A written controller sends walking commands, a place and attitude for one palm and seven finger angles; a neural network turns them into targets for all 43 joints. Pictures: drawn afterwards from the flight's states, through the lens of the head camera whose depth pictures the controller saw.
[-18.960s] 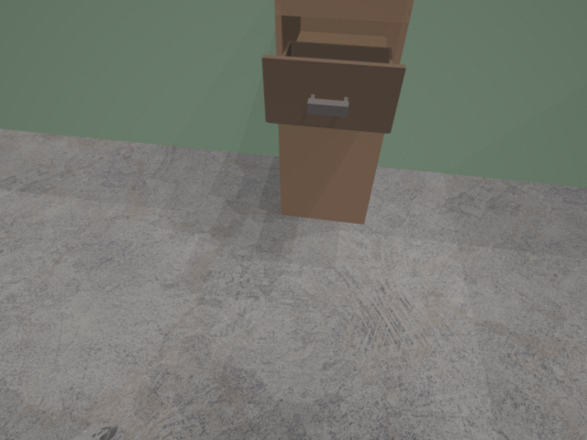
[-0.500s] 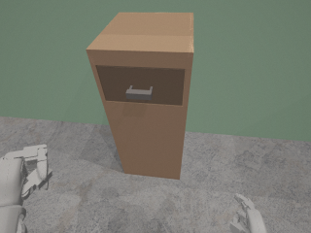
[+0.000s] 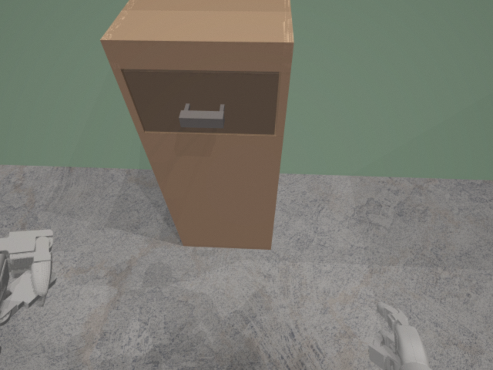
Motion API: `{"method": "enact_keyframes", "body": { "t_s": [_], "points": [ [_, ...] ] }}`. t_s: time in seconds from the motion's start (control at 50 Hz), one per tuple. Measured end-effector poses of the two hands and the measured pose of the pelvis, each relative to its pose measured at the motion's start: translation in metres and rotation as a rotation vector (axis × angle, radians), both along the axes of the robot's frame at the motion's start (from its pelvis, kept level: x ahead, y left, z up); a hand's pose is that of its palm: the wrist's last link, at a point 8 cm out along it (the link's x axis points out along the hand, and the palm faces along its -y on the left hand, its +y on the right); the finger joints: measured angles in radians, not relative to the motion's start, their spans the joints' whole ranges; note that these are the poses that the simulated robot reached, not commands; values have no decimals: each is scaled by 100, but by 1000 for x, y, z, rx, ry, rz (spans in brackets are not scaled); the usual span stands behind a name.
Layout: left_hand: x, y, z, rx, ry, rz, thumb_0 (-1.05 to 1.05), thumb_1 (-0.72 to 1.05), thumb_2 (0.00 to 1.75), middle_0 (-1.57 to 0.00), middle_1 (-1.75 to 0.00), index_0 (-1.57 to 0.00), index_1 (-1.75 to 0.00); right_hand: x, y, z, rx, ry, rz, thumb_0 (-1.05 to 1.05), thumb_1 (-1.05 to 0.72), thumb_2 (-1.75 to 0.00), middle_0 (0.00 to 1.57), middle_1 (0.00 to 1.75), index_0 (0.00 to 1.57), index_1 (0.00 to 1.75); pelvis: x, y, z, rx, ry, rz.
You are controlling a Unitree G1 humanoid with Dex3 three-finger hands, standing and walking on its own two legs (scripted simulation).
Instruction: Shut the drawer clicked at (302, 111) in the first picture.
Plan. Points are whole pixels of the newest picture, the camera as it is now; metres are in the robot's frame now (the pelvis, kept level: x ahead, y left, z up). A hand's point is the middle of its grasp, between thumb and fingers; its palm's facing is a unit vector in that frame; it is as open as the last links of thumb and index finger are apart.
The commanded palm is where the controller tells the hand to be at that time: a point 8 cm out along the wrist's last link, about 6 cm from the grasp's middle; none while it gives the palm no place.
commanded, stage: step back with the hand held close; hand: left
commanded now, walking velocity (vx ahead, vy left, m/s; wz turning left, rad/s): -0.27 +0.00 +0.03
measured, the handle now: (203, 113) +0.65 +0.15 +0.01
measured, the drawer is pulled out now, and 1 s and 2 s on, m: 0.00 0.00 0.00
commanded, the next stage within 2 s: stop stepping back and stand still in 0.78 s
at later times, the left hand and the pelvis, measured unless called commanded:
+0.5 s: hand out of the picture +0.07 +0.26 +0.16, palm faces +0.40 -0.77 -0.50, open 3.2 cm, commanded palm +0.01 +0.30 +0.17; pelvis -0.10 +0.01 -0.01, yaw +5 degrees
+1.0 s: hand out of the picture -0.08 +0.32 +0.17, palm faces +0.52 -0.77 -0.35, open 3.2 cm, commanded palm -0.11 +0.34 +0.17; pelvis -0.22 +0.05 -0.03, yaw +5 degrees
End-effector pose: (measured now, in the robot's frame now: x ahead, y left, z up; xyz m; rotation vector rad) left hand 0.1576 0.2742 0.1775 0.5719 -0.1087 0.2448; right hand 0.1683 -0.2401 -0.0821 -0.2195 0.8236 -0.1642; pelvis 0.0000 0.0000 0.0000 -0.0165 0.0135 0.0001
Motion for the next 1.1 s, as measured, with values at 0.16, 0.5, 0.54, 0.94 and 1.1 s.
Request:
{"method": "enact_keyframes", "body": {
  "t_s": [0.16, 0.5, 0.54, 0.94, 1.1],
  "points": [
    [-35, 9, 4, 5, -82, 0, 1, 88, 90, -140, -160, -141, -159, -24, 10, 7, -7, -66, 7, 2, -91, -90, 20, 30, 21, 30, -31, 7, -3, -19, -14, 14],
    [-130, 19, 7, 49, -188, 61, 1, 88, 90, -141, -160, -141, -159, -82, 24, -5, -31, -67, 109, 2, -90, -90, 20, 30, 21, 30, -96, 7, -14, -41, -40, 92],
    [-139, 21, 6, 32, -216, 65, 1, 88, 90, -141, -160, -141, -159, -89, 24, -6, -38, -66, 104, 2, -90, -90, 20, 30, 21, 30, -102, 10, -16, -42, -47, 88],
    [-272, 57, 13, 55, -369, 81, 1, 88, 90, -141, -160, -141, -159, -192, 73, -20, -11, -56, 168, 2, -91, -90, 20, 30, 21, 30, -211, 40, -31, -44, -28, 103],
    [-266, 101, -13, -110, -310, 110, 1, 88, 90, -141, -160, -142, -160, -246, 108, 10, -26, -147, 146, 2, -90, -90, 20, 30, 21, 30, -265, 69, -17, -27, -56, 63]
  ]
}}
